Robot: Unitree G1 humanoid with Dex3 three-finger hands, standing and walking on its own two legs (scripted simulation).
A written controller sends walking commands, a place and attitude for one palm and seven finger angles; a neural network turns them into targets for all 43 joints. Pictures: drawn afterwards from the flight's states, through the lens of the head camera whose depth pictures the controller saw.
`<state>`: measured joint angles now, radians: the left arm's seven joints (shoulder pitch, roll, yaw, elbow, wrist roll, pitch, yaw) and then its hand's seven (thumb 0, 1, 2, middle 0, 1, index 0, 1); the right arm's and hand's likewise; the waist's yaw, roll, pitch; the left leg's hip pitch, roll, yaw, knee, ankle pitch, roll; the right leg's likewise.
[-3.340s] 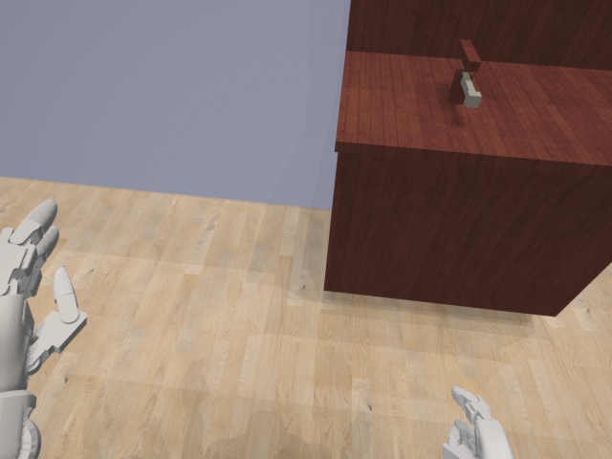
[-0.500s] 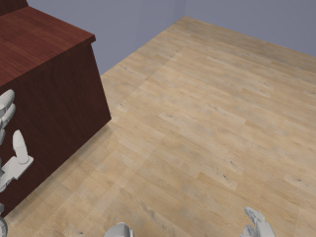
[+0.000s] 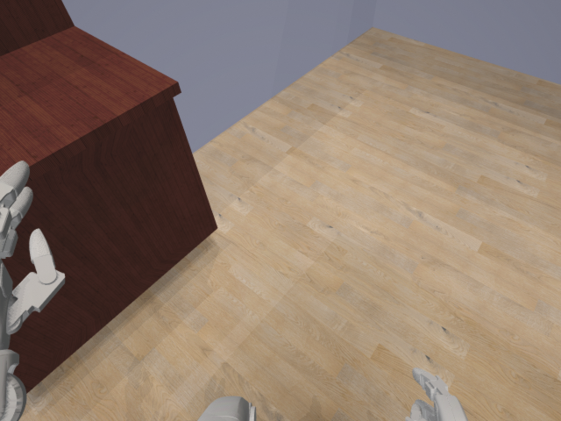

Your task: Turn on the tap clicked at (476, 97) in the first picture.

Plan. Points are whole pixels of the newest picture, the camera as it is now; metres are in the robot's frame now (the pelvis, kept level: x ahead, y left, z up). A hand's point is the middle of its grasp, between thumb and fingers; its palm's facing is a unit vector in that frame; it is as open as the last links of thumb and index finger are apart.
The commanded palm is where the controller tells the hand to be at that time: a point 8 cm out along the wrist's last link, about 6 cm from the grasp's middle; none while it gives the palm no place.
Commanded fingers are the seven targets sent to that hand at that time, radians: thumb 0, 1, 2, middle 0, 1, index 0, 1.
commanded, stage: turn to face it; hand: left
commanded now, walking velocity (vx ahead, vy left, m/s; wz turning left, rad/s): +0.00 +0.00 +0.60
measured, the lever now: out of the picture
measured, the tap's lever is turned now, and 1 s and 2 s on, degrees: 0 0 0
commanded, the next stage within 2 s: take the last steps up to it in 0.74 s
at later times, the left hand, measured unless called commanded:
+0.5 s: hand (9, 327) +0.17 +0.24 +0.19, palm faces +0.57 -0.67 -0.47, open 7.4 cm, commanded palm +0.11 +0.27 +0.19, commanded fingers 0.00 0.90 0.90 -0.20 -0.30 -0.20 -0.30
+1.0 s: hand out of the picture +0.06 +0.23 +0.19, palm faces +0.75 -0.55 -0.36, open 7.4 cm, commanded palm +0.00 +0.25 +0.19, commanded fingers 0.00 0.90 0.90 -0.20 -0.30 -0.20 -0.30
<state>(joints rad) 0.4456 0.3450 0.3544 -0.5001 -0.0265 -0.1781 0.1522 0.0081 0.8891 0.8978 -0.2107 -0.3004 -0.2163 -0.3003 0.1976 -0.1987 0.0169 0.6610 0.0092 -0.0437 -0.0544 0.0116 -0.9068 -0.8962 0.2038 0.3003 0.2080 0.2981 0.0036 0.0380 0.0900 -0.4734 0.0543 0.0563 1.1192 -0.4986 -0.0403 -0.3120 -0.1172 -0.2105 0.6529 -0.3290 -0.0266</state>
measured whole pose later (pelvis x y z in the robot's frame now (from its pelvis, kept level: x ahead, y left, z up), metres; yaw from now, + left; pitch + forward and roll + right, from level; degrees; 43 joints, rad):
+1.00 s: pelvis -0.02 -0.08 +0.00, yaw +27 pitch +0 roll +1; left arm 0.46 0.38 0.36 -0.55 -0.03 -0.20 0.18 0.01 0.89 0.90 -0.21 -0.30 -0.21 -0.30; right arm 0.21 -0.23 -0.03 0.57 0.00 -0.07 -0.07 0.01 -0.91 -0.90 0.20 0.30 0.20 0.30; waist 0.01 -0.05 0.01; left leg -0.23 0.01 0.09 0.56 -0.33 0.02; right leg -0.40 -0.09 -0.15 0.82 -0.46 0.01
